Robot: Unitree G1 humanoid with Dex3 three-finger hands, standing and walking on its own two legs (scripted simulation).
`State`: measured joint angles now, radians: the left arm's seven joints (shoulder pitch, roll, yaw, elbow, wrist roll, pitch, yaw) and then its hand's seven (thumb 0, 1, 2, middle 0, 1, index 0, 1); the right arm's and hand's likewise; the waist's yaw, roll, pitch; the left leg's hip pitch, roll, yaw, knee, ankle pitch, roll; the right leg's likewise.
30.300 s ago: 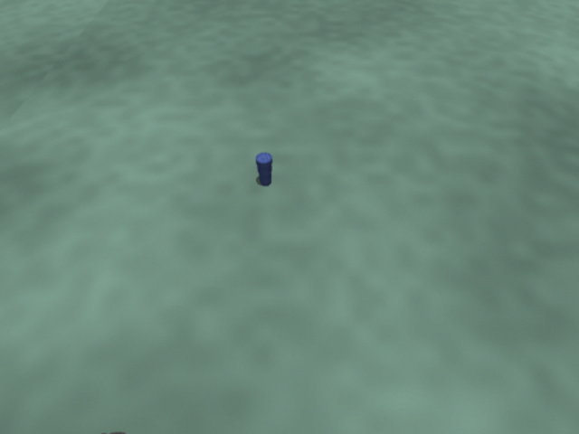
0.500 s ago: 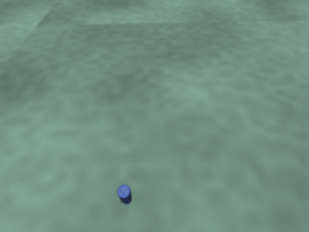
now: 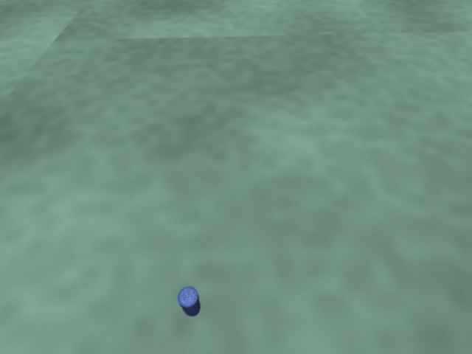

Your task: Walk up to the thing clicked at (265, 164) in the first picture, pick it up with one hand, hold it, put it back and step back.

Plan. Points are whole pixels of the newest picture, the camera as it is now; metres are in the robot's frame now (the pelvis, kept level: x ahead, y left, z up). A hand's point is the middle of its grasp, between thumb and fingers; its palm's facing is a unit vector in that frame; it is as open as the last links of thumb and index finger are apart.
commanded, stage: stand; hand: left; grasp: from the side
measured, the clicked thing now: (190, 303) +0.40 +0.21 -0.70
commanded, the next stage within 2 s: step back in 0.36 s
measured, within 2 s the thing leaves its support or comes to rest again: neither
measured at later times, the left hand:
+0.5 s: hand out of the picture +0.06 +0.26 -0.16, palm faces -0.01 -0.93 -0.37, open 7.4 cm
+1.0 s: hand out of the picture +0.04 +0.31 -0.18, palm faces -0.02 -0.94 -0.34, open 7.4 cm
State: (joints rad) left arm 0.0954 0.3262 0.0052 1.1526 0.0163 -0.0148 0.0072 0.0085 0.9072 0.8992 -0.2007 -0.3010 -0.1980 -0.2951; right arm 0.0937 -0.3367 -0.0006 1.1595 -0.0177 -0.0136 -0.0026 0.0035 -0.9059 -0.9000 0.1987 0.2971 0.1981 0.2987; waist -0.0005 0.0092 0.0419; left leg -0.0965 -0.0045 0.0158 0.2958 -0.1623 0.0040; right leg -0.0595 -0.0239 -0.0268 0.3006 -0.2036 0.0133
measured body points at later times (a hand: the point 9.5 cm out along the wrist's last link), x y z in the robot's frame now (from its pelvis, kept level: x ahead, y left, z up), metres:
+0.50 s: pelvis -0.03 +0.00 -0.01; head +0.02 +0.00 +0.44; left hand +0.06 +0.31 -0.14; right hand +0.06 -0.31 -0.14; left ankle +0.00 +0.12 -0.75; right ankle -0.02 -0.12 -0.75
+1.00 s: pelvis -0.12 +0.06 -0.02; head -0.04 +0.09 +0.42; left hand +0.04 +0.36 -0.16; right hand -0.07 -0.25 -0.13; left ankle -0.13 +0.14 -0.75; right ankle -0.10 -0.09 -0.68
